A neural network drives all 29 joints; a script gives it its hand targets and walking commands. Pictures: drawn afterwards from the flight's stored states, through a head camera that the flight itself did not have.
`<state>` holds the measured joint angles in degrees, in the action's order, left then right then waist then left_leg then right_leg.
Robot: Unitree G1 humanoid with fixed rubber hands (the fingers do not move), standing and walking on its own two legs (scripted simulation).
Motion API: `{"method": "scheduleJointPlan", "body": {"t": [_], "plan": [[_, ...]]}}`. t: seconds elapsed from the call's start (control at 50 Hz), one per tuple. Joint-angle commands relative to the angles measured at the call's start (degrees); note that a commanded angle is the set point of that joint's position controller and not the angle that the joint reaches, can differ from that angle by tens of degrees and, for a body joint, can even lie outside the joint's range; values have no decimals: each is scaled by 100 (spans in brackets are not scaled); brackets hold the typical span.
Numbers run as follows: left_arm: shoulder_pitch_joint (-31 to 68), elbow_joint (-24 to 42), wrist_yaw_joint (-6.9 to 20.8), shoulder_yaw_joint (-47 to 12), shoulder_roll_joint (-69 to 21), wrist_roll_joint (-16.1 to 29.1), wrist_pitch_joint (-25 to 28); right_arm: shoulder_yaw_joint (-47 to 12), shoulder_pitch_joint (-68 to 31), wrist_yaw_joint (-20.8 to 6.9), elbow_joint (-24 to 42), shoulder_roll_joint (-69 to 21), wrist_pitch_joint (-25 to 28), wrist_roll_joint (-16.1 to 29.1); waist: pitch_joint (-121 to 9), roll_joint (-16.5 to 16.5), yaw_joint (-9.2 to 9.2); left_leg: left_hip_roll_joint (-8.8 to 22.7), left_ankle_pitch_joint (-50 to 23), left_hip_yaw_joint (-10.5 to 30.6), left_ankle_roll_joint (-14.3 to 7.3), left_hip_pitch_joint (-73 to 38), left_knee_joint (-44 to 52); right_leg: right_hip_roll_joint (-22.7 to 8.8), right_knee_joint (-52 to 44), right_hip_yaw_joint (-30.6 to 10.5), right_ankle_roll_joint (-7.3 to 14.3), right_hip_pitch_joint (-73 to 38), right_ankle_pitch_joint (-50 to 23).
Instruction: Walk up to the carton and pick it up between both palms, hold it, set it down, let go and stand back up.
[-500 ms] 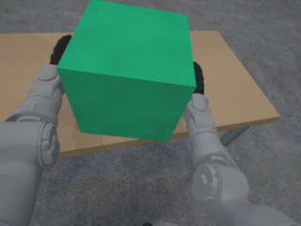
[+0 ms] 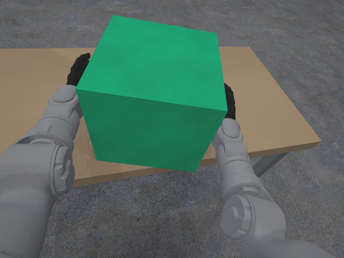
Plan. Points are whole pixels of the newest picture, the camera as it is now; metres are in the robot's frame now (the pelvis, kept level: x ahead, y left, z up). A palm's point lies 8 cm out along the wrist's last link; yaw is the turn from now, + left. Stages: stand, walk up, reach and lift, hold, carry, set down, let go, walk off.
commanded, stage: reach and lift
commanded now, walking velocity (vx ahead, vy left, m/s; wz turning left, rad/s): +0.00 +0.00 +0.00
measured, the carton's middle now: (156, 97) +0.48 -0.03 +0.09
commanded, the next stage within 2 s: none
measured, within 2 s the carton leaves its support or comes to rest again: leaves its support in 0.66 s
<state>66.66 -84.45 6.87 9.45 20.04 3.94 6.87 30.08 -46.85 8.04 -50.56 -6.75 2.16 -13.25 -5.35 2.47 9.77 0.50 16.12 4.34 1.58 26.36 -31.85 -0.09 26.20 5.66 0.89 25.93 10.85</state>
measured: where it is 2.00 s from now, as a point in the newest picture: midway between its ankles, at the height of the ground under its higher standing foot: outside the picture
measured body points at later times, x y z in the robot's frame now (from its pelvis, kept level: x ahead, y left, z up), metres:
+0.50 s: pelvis +0.00 +0.00 +0.00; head +0.05 +0.04 +0.45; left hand +0.50 +0.15 +0.12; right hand +0.41 -0.20 +0.10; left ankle -0.01 +0.12 -0.73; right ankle +0.01 -0.12 -0.73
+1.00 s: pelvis -0.01 +0.00 +0.00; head +0.02 +0.02 +0.45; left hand +0.48 +0.13 +0.15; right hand +0.39 -0.21 +0.10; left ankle -0.01 +0.12 -0.73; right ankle +0.01 -0.12 -0.73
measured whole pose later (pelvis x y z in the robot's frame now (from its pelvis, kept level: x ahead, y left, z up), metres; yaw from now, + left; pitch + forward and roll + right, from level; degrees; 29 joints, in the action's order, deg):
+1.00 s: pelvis -0.01 +0.00 +0.00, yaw +0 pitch +10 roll -2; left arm 66.7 -87.7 3.8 3.0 17.7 3.9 14.9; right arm 29.6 -45.2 8.0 -57.8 -3.8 12.9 -12.0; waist -7.8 0.0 8.7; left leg 0.5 15.4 4.3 1.1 26.3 -31.7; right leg -0.1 26.2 5.7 0.9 26.0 10.2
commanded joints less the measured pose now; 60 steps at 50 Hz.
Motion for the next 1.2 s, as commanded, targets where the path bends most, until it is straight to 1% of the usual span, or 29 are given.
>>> {"method": "scheduleJointPlan", "body": {"t": [0.0,0.04,0.22,0.24,0.28,0.3,0.34,0.44,0.48,0.52,0.54,0.6,0.62,0.7,0.72,0.74,0.76,0.78,0.82,0.84,0.9,0.94,1.0,1.02,1.04,1.06,1.12,1.14,1.18], "plan": [[3505,1193,897,-863,-3986,-673,223,-2323,-4658,-765,1021,-2680,261,174,-4020,-1590,-90,-343,-2953,-713,478,-905,619,-95,-36,-366,-73,-3602,-3655],[3560,1192,884,-859,-3973,-663,203,-2282,-4635,-760,935,-2635,249,172,-3986,-1579,-49,-341,-2936,-706,484,-920,628,-98,-46,-348,-70,-3562,-3580],[3628,1276,848,-917,-4039,-639,215,-2332,-4667,-721,919,-2624,301,201,-4048,-1602,-85,-336,-3049,-719,489,-975,592,-102,-47,-372,-35,-3468,-3525],[3563,1268,845,-927,-4035,-659,195,-2301,-4593,-703,869,-2605,309,178,-4006,-1600,-22,-322,-3094,-708,482,-1031,594,-97,-66,-365,-47,-3421,-3514],[3619,1223,839,-890,-3992,-688,189,-2293,-4627,-698,814,-2573,309,201,-3899,-1592,-77,-327,-3054,-738,483,-1010,612,-98,-100,-383,-25,-3412,-3470],[3593,1235,833,-861,-4021,-701,208,-2334,-4711,-701,958,-2568,338,192,-4011,-1562,-124,-337,-3076,-735,473,-996,603,-97,-75,-400,-36,-3440,-3529],[3714,1407,799,-984,-4099,-631,270,-2419,-4796,-693,1053,-2596,431,208,-4258,-1632,-106,-335,-3358,-725,506,-1118,528,-81,-28,-382,-24,-3439,-3691],[4018,1466,699,-1100,-4137,-512,476,-2492,-4988,-674,1001,-2640,612,164,-4500,-1573,-58,-331,-3344,-698,476,-1020,484,-106,21,-419,-33,-3510,-3858],[4084,1596,640,-1240,-4200,-438,591,-2557,-5021,-690,1018,-2640,742,172,-4725,-1653,-23,-281,-3682,-663,482,-1205,412,-75,55,-389,-41,-3389,-3912],[4194,1548,593,-1273,-4261,-391,726,-2618,-5109,-695,984,-2678,847,135,-4819,-1565,-10,-283,-3670,-646,466,-1165,383,-81,50,-386,-45,-3347,-3909],[4262,1715,558,-1356,-4317,-336,805,-2693,-5180,-704,1085,-2721,932,151,-5002,-1621,-26,-271,-3808,-638,465,-1187,368,-71,90,-404,-53,-3366,-3984],[4325,1610,491,-1397,-4396,-303,949,-2718,-5195,-733,833,-2699,1091,120,-5008,-1677,30,-228,-3764,-607,429,-1220,375,-73,49,-380,-63,-3137,-3644],[4379,1662,461,-1463,-4444,-280,1021,-2748,-5202,-749,787,-2750,1168,119,-5095,-1705,0,-202,-3859,-606,433,-1280,348,-60,52,-373,-50,-3061,-3615],[4121,1329,406,-1386,-4472,-368,1133,-2751,-5077,-811,430,-2669,1346,75,-4890,-1696,-59,-151,-3771,-618,363,-1302,414,-45,-11,-352,-62,-2787,-3179],[4038,1062,411,-1269,-4406,-447,1130,-2692,-5011,-824,199,-2582,1387,50,-4695,-1649,-47,-141,-3709,-628,347,-1313,445,-43,-61,-327,-81,-2640,-3022],[4034,949,424,-1199,-4384,-463,1147,-2677,-5134,-826,236,-2570,1437,50,-4703,-1522,-132,-160,-3591,-655,323,-1265,473,-44,-83,-344,-70,-2666,-2997],[4024,1075,409,-1276,-4412,-434,1184,-2675,-5071,-831,160,-2572,1509,64,-4808,-1567,-95,-125,-3737,-642,313,-1332,472,-26,-41,-327,-88,-2636,-3018],[3921,807,405,-1165,-4354,-485,1181,-2655,-5118,-835,57,-2522,1545,67,-4599,-1451,-138,-153,-3594,-697,282,-1237,499,-20,-86,-341,-93,-2590,-2893],[4015,697,423,-1136,-4300,-455,1233,-2598,-5181,-827,-17,-2532,1607,48,-4575,-1251,-140,-188,-3171,-724,228,-1019,595,-50,-78,-380,-91,-2722,-2906],[4011,802,416,-1190,-4347,-435,1274,-2637,-5199,-826,16,-2563,1678,61,-4702,-1259,-151,-179,-3226,-731,211,-1006,597,-38,-17,-391,-109,-2783,-3002],[4072,496,431,-1071,-4218,-393,1317,-2599,-5248,-827,-203,-2533,1709,59,-4481,-994,-164,-225,-2760,-786,127,-760,734,-58,-58,-415,-144,-2795,-2843],[4142,662,428,-1164,-4252,-368,1358,-2522,-5165,-827,-350,-2586,1757,39,-4547,-1069,-107,-214,-2714,-791,104,-786,787,-54,-25,-402,-162,-2714,-2762],[4141,499,417,-1115,-4218,-369,1374,-2557,-5186,-835,-495,-2590,1763,75,-4420,-1001,-158,-241,-2550,-838,76,-710,821,-45,-54,-415,-165,-2616,-2625],[4244,735,404,-1214,-4331,-285,1399,-2613,-5322,-840,-285,-2622,1831,110,-4685,-1038,-168,-231,-2662,-832,89,-786,794,-19,-13,-398,-172,-2624,-2688],[4233,552,406,-1193,-4267,-294,1391,-2596,-5308,-838,-442,-2604,1784,139,-4522,-1020,-150,-257,-2481,-839,94,-680,794,-32,-42,-420,-144,-2604,-2636],[4307,771,395,-1290,-4334,-220,1399,-2676,-5404,-836,-246,-2649,1801,181,-4722,-999,-167,-261,-2542,-831,80,-708,797,-22,-11,-416,-164,-2650,-2730],[4291,886,368,-1390,-4408,-139,1363,-2756,-5374,-830,-254,-2679,1723,299,-4830,-1035,-151,-269,-2658,-814,82,-763,766,-3,10,-433,-169,-2607,-2787],[4294,822,361,-1381,-4419,-112,1346,-2824,-5446,-833,-199,-2686,1708,342,-4860,-962,-200,-291,-2628,-827,86,-734,756,-1,-4,-447,-162,-2617,-2791],[4326,1165,314,-1524,-4559,-11,1318,-2981,-5593,-837,70,-2749,1684,480,-5108,-1019,-240,-303,-2732,-814,94,-765,706,11,59,-472,-153,-2702,-2950]]}}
